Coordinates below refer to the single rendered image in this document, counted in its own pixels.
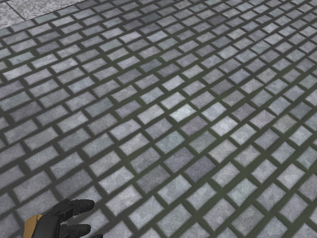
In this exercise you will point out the left robot hand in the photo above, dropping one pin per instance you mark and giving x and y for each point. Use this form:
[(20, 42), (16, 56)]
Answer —
[(49, 226)]

